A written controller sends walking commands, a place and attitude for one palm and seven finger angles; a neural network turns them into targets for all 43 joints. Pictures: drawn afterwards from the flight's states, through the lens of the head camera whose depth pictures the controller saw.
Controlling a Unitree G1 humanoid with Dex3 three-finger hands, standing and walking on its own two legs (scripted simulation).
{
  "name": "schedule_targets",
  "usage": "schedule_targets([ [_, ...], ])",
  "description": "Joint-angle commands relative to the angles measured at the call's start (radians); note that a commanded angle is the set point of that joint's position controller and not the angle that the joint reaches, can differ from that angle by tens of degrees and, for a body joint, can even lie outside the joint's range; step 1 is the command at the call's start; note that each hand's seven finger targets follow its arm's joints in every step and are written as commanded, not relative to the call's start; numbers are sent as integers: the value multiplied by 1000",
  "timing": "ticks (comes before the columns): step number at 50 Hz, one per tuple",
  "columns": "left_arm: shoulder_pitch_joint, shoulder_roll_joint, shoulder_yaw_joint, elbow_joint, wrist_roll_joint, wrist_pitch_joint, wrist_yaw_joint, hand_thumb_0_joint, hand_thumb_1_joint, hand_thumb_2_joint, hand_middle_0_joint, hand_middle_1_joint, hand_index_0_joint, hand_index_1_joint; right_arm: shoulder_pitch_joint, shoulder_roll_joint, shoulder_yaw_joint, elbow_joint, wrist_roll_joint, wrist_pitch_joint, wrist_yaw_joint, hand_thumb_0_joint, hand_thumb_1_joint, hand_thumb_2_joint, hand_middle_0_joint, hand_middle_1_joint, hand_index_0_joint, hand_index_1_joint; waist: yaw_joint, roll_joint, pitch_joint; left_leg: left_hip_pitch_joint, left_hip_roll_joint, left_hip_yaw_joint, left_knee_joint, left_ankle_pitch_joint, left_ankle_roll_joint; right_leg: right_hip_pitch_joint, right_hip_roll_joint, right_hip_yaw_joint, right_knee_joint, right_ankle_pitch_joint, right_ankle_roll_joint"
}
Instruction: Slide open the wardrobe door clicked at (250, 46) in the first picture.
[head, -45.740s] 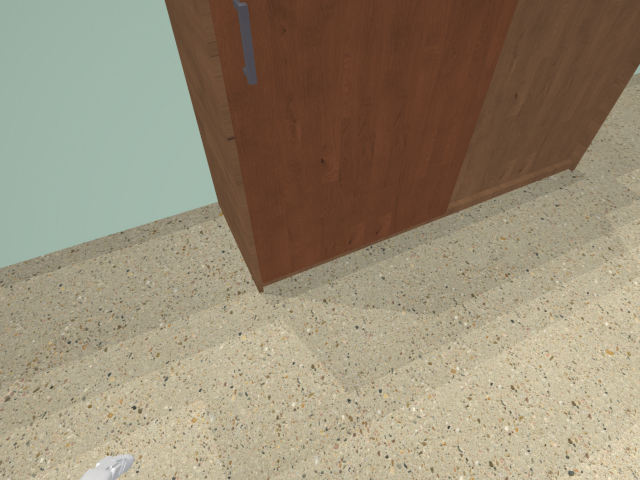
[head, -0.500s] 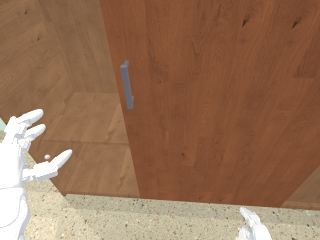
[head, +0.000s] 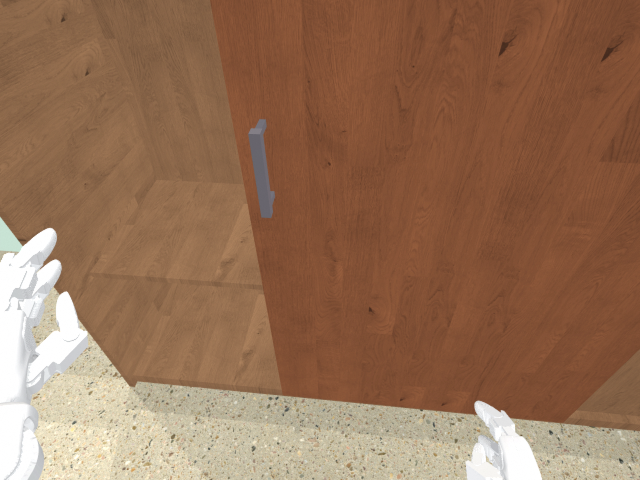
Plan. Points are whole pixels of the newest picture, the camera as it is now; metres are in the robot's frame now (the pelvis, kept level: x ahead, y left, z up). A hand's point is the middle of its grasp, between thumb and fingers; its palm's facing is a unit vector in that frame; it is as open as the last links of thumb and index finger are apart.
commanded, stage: draw the hand back to the body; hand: left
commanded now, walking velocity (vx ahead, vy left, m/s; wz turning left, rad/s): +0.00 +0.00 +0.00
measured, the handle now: (264, 170) +0.52 +0.17 +0.14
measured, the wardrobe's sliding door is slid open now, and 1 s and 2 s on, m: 0.51 0.51 0.51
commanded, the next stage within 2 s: step back with the hand held close in 0.08 s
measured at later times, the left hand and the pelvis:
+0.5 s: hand (89, 335) +0.19 +0.27 +0.15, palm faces +0.35 -0.82 -0.46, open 7.4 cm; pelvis -0.01 +0.02 +0.00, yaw -2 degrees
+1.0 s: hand out of the picture +0.08 +0.30 +0.16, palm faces +0.51 -0.76 -0.41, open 7.4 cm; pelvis -0.10 +0.03 -0.02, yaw +3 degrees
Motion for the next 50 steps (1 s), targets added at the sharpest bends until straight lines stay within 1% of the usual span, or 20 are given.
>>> schedule_targets([
  [1,-111,208,113,-252,3,-67,21,0,900,900,-200,-300,-200,-300,-132,-113,-43,-159,-6,-57,-10,0,-900,-900,200,300,200,300,-10,27,-81,13,14,-43,-58,160,2,-9,13,29,-56,150,-19],
  [8,-88,209,126,-202,-1,-62,15,0,900,900,-200,-300,-200,-300,-135,-114,-45,-157,-3,-50,-8,0,-900,-900,200,300,200,300,-10,-12,-22,-7,21,-43,-69,136,0,-32,16,25,-69,119,-18],
  [10,-115,197,107,-226,-1,-67,13,0,900,900,-200,-300,-200,-300,-136,-112,-46,-160,-1,-49,-7,0,-900,-900,200,300,200,300,-16,7,-24,0,20,-40,-70,125,1,-37,15,28,-71,108,-16],
  [11,-255,329,223,-313,16,-117,27,0,900,900,-200,-300,-200,-300,-135,-140,-47,-207,10,-28,-1,0,-900,-900,200,300,200,300,-53,7,17,-90,42,-54,-23,39,21,-128,-35,120,-116,119,-15],
  [12,-130,252,170,-222,14,-125,23,0,900,900,-200,-300,-200,-300,-126,-122,-46,-186,3,-18,-4,0,-900,-900,200,300,200,300,-58,-68,-7,-85,36,-66,8,34,26,-150,-64,134,-124,111,-19],
  [15,-34,206,122,-231,28,-133,21,0,900,900,-200,-300,-200,-300,-114,-124,-53,-203,-1,4,0,0,-900,-900,200,300,200,300,-63,-61,-78,-71,41,-58,44,122,21,-150,-88,129,-81,216,-23],
  [19,55,230,151,-283,28,-143,31,0,900,900,-200,-300,-200,-300,-97,-134,-68,-231,5,27,-5,0,-900,-900,200,300,200,300,-65,-10,-198,-55,70,-64,45,308,19,-96,-72,101,19,360,-9],
  [21,82,260,185,-315,26,-148,38,0,900,900,-200,-300,-200,-300,-93,-133,-74,-250,8,40,-7,0,-900,-900,200,300,200,300,-64,-41,-232,-66,79,-71,51,368,19,-75,-62,95,58,414,-5],
  [23,89,297,222,-351,25,-152,44,0,900,900,-200,-300,-200,-300,-95,-137,-78,-263,9,51,-12,0,-900,-900,200,300,200,300,-62,-31,-250,-88,85,-81,51,397,17,-58,-57,93,88,437,-6],
  [25,110,287,222,-348,22,-156,47,0,900,900,-200,-300,-200,-300,-88,-132,-78,-274,12,57,-14,0,-900,-900,200,300,200,300,-64,-38,-235,-120,93,-88,45,394,17,-61,-50,93,107,427,-3],
  [29,113,275,219,-342,23,-166,49,0,900,900,-200,-300,-200,-300,-82,-137,-78,-279,12,51,-17,0,-900,-900,200,300,200,300,-64,24,-190,-215,118,-118,-7,278,27,-62,-25,83,144,303,6],
  [36,39,235,198,-310,59,-201,53,0,900,900,-200,-300,-200,-300,-64,-159,-83,-275,16,11,-15,0,-900,-900,200,300,200,300,-76,90,-70,-600,170,-196,-151,-412,85,53,14,81,249,70,13],
  [38,4,251,212,-322,73,-214,53,0,900,900,-200,-300,-200,-300,-65,-165,-84,-274,10,-2,-17,0,-900,-900,200,300,200,300,-74,99,-53,-672,182,-218,-169,-496,97,82,24,78,275,39,15],
  [39,1,238,203,-314,75,-219,53,0,900,900,-200,-300,-200,-300,-54,-156,-83,-270,12,-8,-15,0,-900,-900,200,300,200,300,-75,69,-57,-677,181,-219,-157,-501,97,82,22,77,278,30,13],
  [42,-13,243,208,-333,82,-235,52,0,900,900,-200,-300,-200,-300,-44,-154,-90,-267,9,-23,-11,0,-900,-900,200,300,200,300,-78,26,-53,-658,139,-189,-80,-536,85,7,7,126,217,-80,-6],
  [43,-22,276,230,-349,84,-243,53,0,900,900,-200,-300,-200,-300,-45,-157,-93,-267,4,-27,-11,0,-900,-900,200,300,200,300,-79,-7,-48,-630,115,-188,-45,-536,78,-48,-5,165,158,-144,-17],
  [45,-28,262,210,-360,77,-253,54,0,900,900,-200,-300,-200,-300,-32,-138,-90,-253,-1,-35,-4,0,-900,-900,200,300,200,300,-87,-73,-38,-501,58,-148,91,-455,46,-226,-71,261,25,-291,-59],
  [47,-39,267,193,-362,65,-260,64,0,900,900,-200,-300,-200,-300,-13,-122,-84,-214,-4,-37,3,0,-900,-900,200,300,200,300,-96,-164,-47,-263,0,-103,340,-288,1,-490,-186,361,-110,-387,-121],
  [48,-49,276,195,-372,63,-263,70,0,900,900,-200,-300,-200,-300,-5,-120,-84,-194,-8,-37,7,0,-900,-900,200,300,200,300,-104,-179,-77,-174,-5,-91,410,-230,-6,-546,-222,367,-124,-342,-135],
  [50,-77,277,188,-385,60,-261,78,0,900,900,-200,-300,-200,-300,-2,-115,-77,-191,-3,-37,5,0,-900,-900,200,300,200,300,-115,-163,-102,-123,11,-109,326,-203,6,-548,-186,262,-48,-248,-93],
])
